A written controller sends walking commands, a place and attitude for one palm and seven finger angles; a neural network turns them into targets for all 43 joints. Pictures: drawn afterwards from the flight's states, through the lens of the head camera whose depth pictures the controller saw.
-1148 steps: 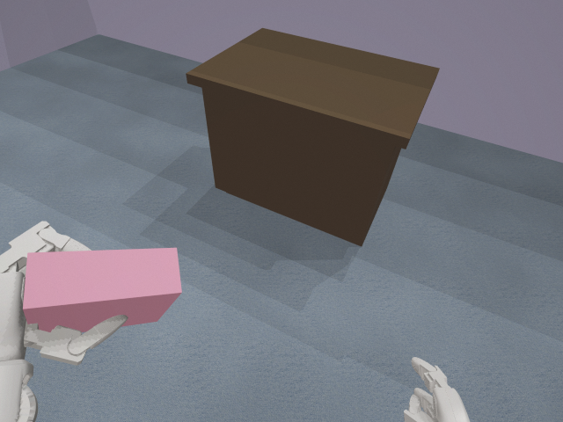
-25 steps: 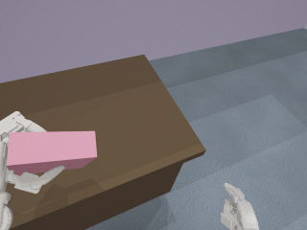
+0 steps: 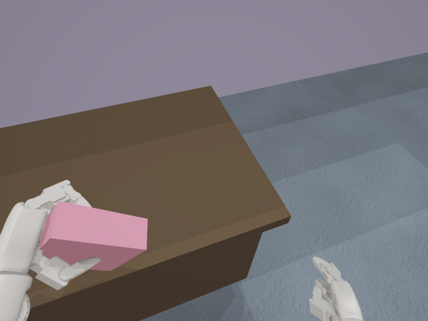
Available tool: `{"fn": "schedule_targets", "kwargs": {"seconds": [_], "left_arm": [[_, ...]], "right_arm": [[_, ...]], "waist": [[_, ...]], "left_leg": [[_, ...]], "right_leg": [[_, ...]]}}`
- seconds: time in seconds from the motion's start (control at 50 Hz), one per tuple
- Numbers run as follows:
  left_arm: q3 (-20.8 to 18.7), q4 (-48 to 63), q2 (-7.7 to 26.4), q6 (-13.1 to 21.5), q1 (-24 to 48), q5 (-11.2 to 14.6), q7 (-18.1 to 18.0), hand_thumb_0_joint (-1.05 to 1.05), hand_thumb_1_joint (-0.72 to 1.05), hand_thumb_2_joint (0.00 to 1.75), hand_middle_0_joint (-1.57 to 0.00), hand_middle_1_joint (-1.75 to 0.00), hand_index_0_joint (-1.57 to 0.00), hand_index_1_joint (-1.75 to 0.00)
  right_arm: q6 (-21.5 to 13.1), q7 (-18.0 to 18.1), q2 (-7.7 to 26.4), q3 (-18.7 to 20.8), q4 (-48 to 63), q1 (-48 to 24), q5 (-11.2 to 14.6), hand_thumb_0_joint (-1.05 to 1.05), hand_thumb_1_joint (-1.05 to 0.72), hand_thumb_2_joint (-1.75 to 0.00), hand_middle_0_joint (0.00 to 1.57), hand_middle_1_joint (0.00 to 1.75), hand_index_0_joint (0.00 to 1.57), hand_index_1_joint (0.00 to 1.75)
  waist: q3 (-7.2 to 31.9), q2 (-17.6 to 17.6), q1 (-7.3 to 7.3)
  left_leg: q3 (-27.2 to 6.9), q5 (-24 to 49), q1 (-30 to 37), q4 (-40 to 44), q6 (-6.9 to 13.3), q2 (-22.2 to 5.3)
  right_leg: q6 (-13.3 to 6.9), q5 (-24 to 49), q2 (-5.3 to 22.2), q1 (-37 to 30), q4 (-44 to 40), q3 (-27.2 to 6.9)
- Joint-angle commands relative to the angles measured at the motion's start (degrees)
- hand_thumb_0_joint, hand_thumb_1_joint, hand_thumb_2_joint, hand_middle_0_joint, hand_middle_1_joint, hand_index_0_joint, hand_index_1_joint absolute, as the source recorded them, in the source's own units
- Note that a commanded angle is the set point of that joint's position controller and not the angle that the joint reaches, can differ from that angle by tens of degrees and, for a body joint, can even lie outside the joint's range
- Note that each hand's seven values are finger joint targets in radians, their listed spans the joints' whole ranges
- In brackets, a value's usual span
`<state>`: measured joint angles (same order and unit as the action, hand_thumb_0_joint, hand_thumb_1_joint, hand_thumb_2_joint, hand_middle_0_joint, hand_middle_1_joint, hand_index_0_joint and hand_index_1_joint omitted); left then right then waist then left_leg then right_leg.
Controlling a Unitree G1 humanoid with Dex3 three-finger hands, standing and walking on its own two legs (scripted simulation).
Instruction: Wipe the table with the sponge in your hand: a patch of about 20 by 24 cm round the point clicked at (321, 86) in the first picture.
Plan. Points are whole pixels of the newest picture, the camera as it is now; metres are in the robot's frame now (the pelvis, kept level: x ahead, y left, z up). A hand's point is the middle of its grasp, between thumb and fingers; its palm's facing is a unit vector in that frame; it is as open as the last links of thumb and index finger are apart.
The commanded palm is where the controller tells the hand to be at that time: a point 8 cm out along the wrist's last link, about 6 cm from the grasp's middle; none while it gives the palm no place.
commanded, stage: turn the palm down, sponge in hand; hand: left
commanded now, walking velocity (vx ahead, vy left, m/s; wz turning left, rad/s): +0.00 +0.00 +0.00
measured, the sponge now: (103, 242) +0.21 +0.21 +0.07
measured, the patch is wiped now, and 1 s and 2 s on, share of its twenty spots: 0.00 0.00 0.00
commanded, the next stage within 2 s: move the sponge above the wiping area in 1.84 s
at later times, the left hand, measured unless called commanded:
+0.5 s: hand (69, 210) +0.22 +0.24 +0.14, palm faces +0.25 -0.50 -0.83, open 9.5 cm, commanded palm +0.19 +0.28 +0.17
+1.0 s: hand (39, 213) +0.23 +0.31 +0.12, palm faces +0.18 -0.26 -0.95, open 9.5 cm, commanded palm +0.20 +0.29 +0.17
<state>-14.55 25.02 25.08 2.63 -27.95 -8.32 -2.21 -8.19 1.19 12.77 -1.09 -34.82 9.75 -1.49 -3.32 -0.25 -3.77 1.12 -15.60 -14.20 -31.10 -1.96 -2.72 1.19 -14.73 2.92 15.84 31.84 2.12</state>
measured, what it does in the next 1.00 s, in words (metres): stands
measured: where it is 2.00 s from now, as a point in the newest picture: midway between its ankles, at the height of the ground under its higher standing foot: outside the picture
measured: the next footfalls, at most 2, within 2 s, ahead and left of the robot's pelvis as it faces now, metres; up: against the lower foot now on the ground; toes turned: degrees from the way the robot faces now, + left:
none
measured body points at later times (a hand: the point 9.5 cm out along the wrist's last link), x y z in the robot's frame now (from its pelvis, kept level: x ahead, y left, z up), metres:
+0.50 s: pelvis +0.02 -0.02 +0.00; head +0.03 -0.04 +0.45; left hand +0.20 +0.27 +0.19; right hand +0.20 -0.26 -0.10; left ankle +0.01 +0.14 -0.73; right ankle +0.02 -0.13 -0.73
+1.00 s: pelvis +0.02 +0.01 +0.00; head +0.02 -0.02 +0.45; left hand +0.21 +0.32 +0.17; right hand +0.25 -0.20 -0.08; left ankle +0.01 +0.14 -0.73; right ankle +0.02 -0.13 -0.73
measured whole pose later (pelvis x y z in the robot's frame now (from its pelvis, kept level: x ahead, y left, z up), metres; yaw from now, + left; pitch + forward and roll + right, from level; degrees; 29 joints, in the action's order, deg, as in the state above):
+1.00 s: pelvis +0.02 +0.01 +0.00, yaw +1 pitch -1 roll +0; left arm -7.3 17.8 30.5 -14.9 -18.3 -35.6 -5.6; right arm -1.0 4.5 13.5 -1.3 -34.8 6.6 1.9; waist 0.1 -4.9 -6.0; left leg 0.7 -16.1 -11.4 -28.6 -1.5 -2.3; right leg 1.7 -14.6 3.2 12.1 27.9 2.7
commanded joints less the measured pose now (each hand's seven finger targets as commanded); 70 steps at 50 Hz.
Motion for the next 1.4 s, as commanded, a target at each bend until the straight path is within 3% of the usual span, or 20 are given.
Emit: {"fn": "schedule_targets", "kwargs": {"seconds": [0.0, 0.1, 0.18, 0.28, 0.32, 0.36, 0.42, 0.48, 0.56, 0.68, 0.82, 0.84, 0.92, 0.94, 1.04, 1.22, 1.24, 1.32, 1.34, 1.38], "left_arm": [[-15.5, 16.0, 14.8, 13.1, 13.5, -1.7, -9.4, 0.0, 0.1, 1.3, -1.2, -1.6, -1.2, -1.6], [-10.2, 2.0, 14.8, 5.6, 15.3, -2.5, -6.0, 0.0, 0.1, 1.3, -1.2, -1.6, -1.2, -1.6], [-6.4, -1.8, 15.8, -2.0, 17.6, -3.1, -0.4, 0.0, 0.1, 1.3, -1.2, -1.6, -1.2, -1.6], [-10.5, 6.4, 18.9, 1.8, 13.9, -5.6, 0.6, 0.0, 0.1, 1.3, -1.2, -1.6, -1.2, -1.6], [-15.8, 10.8, 22.8, 4.3, 12.4, -6.6, -1.3, 0.0, 0.1, 1.3, -1.2, -1.6, -1.2, -1.6], [-15.5, 9.9, 20.3, 5.3, 8.4, -7.8, -3.5, 0.0, 0.1, 1.3, -1.2, -1.6, -1.2, -1.6], [-15.9, 7.1, 19.5, 2.4, 6.0, -9.6, -6.6, 0.0, 0.1, 1.3, -1.2, -1.6, -1.2, -1.6], [-10.8, 6.6, 16.9, -2.7, 5.4, -12.3, -7.8, 0.0, 0.1, 1.3, -1.2, -1.6, -1.2, -1.6], [-8.1, 6.5, 18.0, -8.3, 7.0, -15.6, -6.5, 0.0, 0.1, 1.3, -1.2, -1.6, -1.2, -1.6], [-4.3, 11.6, 17.7, -6.4, 11.5, -20.0, -4.8, 0.0, 0.1, 1.3, -1.2, -1.6, -1.2, -1.6], [-7.4, 6.4, 20.7, -10.5, 12.8, -26.3, -7.3, 0.0, 0.1, 1.3, -1.2, -1.6, -1.2, -1.6], [-3.7, 6.8, 17.5, -11.7, 15.1, -27.0, -7.2, 0.0, 0.1, 1.3, -1.2, -1.6, -1.2, -1.6], [-2.7, 3.1, 18.0, -17.0, 15.7, -28.1, -6.0, 0.0, 0.1, 1.3, -1.2, -1.6, -1.2, -1.6], [1.2, 3.3, 15.7, -17.9, 17.3, -28.8, -5.0, 0.0, 0.1, 1.3, -1.2, -1.6, -1.2, -1.6], [6.2, 5.9, 15.3, -18.4, 22.4, -33.4, -2.0, 0.0, 0.1, 1.3, -1.2, -1.6, -1.2, -1.6], [0.2, -0.6, 20.1, -17.8, 25.2, -40.3, -4.7, 0.0, 0.1, 1.3, -1.2, -1.6, -1.2, -1.6], [4.2, -0.1, 16.3, -18.4, 26.5, -40.7, -4.7, 0.0, 0.1, 1.3, -1.2, -1.6, -1.2, -1.6], [4.2, -2.3, 17.2, -21.6, 26.3, -42.1, -4.3, 0.0, 0.1, 1.3, -1.2, -1.6, -1.2, -1.6], [8.4, -1.3, 13.6, -22.0, 26.8, -41.9, -3.7, 0.0, 0.1, 1.3, -1.2, -1.6, -1.2, -1.6], [9.4, -3.1, 14.0, -22.9, 26.5, -42.7, -2.5, 0.0, 0.1, 1.3, -1.2, -1.6, -1.2, -1.6]], "right_arm": [[-3.3, 1.4, 5.9, 4.0, 5.2, -3.1, -0.5, 0.0, -0.9, -0.9, 0.2, 0.3, 0.2, 0.3], [-1.4, 2.9, 7.7, 4.2, 5.1, -4.0, 0.7, 0.0, -0.9, -0.9, 0.2, 0.3, 0.2, 0.3], [-0.3, 4.8, 8.4, 3.3, 7.4, -6.3, 2.3, 0.0, -0.9, -0.9, 0.2, 0.3, 0.2, 0.3], [-1.1, 5.1, 7.4, 3.6, 9.5, -6.2, 1.7, 0.0, -0.9, -0.9, 0.2, 0.3, 0.2, 0.3], [-1.2, 4.6, 7.2, 4.1, 9.6, -6.2, 1.5, 0.0, -0.9, -0.9, 0.2, 0.3, 0.2, 0.3], [-0.8, 3.7, 6.9, 4.7, 9.5, -3.7, 1.3, 0.0, -0.9, -0.9, 0.2, 0.3, 0.2, 0.3], [0.5, 3.0, 7.8, 5.5, 8.9, -3.0, 2.0, 0.0, -0.9, -0.9, 0.2, 0.3, 0.2, 0.3], [2.2, 2.9, 8.3, 5.6, 9.9, -3.1, 2.5, 0.0, -0.9, -0.9, 0.2, 0.3, 0.2, 0.3], [3.1, 3.9, 8.9, 5.1, 10.7, -4.4, 3.1, 0.0, -0.9, -0.9, 0.2, 0.3, 0.2, 0.3], [2.3, 5.2, 7.9, 4.3, 10.6, -6.5, 2.6, 0.0, -0.9, -0.9, 0.2, 0.3, 0.2, 0.3], [3.5, 4.4, 7.7, 3.8, 9.3, -9.0, 2.9, 0.0, -0.9, -0.9, 0.2, 0.3, 0.2, 0.3], [3.6, 4.1, 7.2, 3.4, 9.8, -8.8, 2.8, 0.0, -0.9, -0.9, 0.2, 0.3, 0.2, 0.3], [4.6, 4.1, 7.8, 2.7, 9.4, -12.5, 3.6, 0.0, -0.9, -0.9, 0.2, 0.3, 0.2, 0.3], [4.6, 4.0, 7.7, 2.2, 10.1, -12.2, 3.5, 0.0, -0.9, -0.9, 0.2, 0.3, 0.2, 0.3], [4.1, 4.3, 7.4, 1.3, 10.4, -14.4, 3.4, 0.0, -0.9, -0.9, 0.2, 0.3, 0.2, 0.3], [4.5, 3.4, 7.5, 1.8, 6.9, -16.7, 2.8, 0.0, -0.9, -0.9, 0.2, 0.3, 0.2, 0.3], [4.5, 3.1, 7.1, 1.7, 7.2, -16.2, 2.9, 0.0, -0.9, -0.9, 0.2, 0.3, 0.2, 0.3], [4.8, 2.5, 7.7, 1.6, 6.5, -19.8, 3.2, 0.0, -0.9, -0.9, 0.2, 0.3, 0.2, 0.3], [4.4, 2.3, 7.3, 1.5, 7.2, -18.7, 3.2, 0.0, -0.9, -0.9, 0.2, 0.3, 0.2, 0.3], [4.6, 2.1, 7.8, 1.6, 6.5, -19.1, 3.2, 0.0, -0.9, -0.9, 0.2, 0.3, 0.2, 0.3]], "waist": [[13.1, -8.9, 0.89], [6.9, -7.8, 1.72], [4.7, -0.9, 0.83], [10.6, 3.2, -1.34], [13.3, 0.2, -2.63], [13.7, -1.4, -2.29], [11.3, -3.8, -2.26], [11.0, -4.4, -1.94], [11.8, -0.9, -1.13], [13.2, -1.8, -0.45], [12.0, -6.7, -2.59], [12.4, -6.1, -2.1], [10.3, -5.8, -2.58], [10.4, -5.0, -2.03], [11.3, -6.6, -1.83], [11.9, -5.1, -4.29], [12.9, -5.4, -3.47], [12.5, -6.1, -4.48], [13.5, -6.0, -3.58], [13.0, -4.5, -3.49]], "left_leg": [[1.4, 7.3, 2.5, 2.3, 1.7, 3.1], [1.4, 0.5, -1.1, 4.4, 2.3, 3.2], [1.4, -2.3, -1.3, 6.5, 3.1, 3.3], [0.9, 6.2, 2.1, 4.3, 3.6, 3.0], [1.2, 10.1, 3.3, 2.9, 3.3, 3.1], [1.4, 13.6, 2.2, 1.9, 3.1, 2.9], [1.8, 14.4, 0.2, 1.4, 2.5, 2.6], [2.3, 14.9, -1.3, 1.8, 2.3, 2.2], [1.7, 14.2, -0.2, 1.8, 3.0, 2.2], [0.4, 15.0, 3.0, 2.3, 3.6, 2.5], [-0.5, 16.5, 2.6, 5.0, 2.2, 2.4], [-0.2, 17.0, 2.7, 5.5, 2.2, 2.0], [-0.7, 15.1, 3.2, 7.6, 2.1, 2.2], [-0.8, 15.1, 3.0, 8.1, 2.3, 2.1], [-1.9, 13.3, 5.3, 10.0, 3.0, 2.5], [-2.8, 15.9, 7.0, 10.9, 2.7, 3.1], [-1.8, 16.7, 7.2, 10.8, 2.8, 2.9], [-2.5, 17.3, 7.5, 11.4, 2.8, 3.6], [-1.7, 18.0, 7.7, 11.2, 3.1, 3.4], [-2.3, 18.2, 7.5, 11.6, 3.2, 3.7]], "right_leg": [[-1.6, 0.7, -3.5, -1.1, -5.1, 2.0], [-0.8, -3.6, -1.2, -1.0, -8.4, 0.6], [-0.2, -7.9, -0.9, -1.9, -10.6, 0.0], [-0.3, 0.0, -1.5, -4.3, -8.2, 0.1], [-0.7, 4.3, -1.9, -5.4, -6.9, -0.5], [-0.9, 9.1, -1.9, -5.5, -5.2, 0.4], [-1.2, 11.4, -1.6, -4.7, -4.5, -0.5], [-1.3, 12.3, -1.2, -5.3, -3.7, -0.2], [-1.1, 12.1, -1.4, -5.4, -4.2, -0.3], [-1.0, 11.7, -1.7, -4.3, -4.6, 0.4], [-2.6, 9.6, -2.6, -6.2, -6.2, 0.0], [-2.5, 9.9, -2.2, -6.5, -6.2, 1.1], [-2.9, 7.9, -2.7, -7.5, -8.1, 0.1], [-2.7, 7.9, -2.4, -7.8, -8.3, 1.3], [-3.1, 6.1, -2.6, -8.8, -9.4, 1.1], [-4.4, 7.1, -3.6, -10.9, -11.5, -1.6], [-4.1, 8.1, -3.0, -11.3, -11.3, 0.0], [-4.6, 8.6, -3.2, -12.1, -11.8, -2.0], [-4.1, 10.0, -2.6, -12.7, -11.2, 0.0], [-4.0, 10.7, -2.4, -12.7, -11.7, -0.7]]}}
